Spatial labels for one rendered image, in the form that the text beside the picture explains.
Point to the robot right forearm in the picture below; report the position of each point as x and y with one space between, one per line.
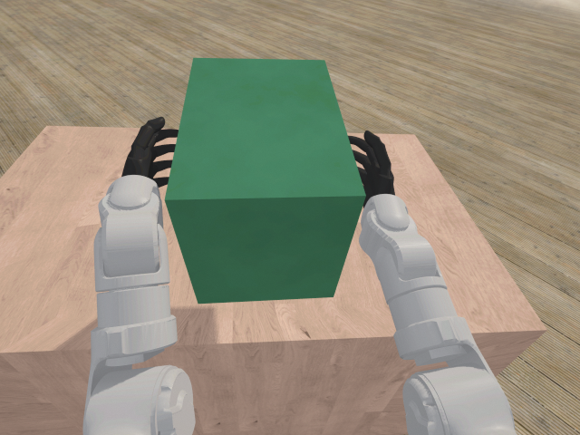
428 329

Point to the robot right upper arm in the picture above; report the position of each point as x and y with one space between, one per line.
456 400

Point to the pedestal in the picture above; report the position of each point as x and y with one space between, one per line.
314 366

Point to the robot left upper arm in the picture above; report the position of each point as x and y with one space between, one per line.
145 401

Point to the right robot hand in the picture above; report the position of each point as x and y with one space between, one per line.
377 177

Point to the robot left forearm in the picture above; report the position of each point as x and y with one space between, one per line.
131 261

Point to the left robot hand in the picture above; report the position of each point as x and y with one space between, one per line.
143 153

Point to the carton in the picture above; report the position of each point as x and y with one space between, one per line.
264 193

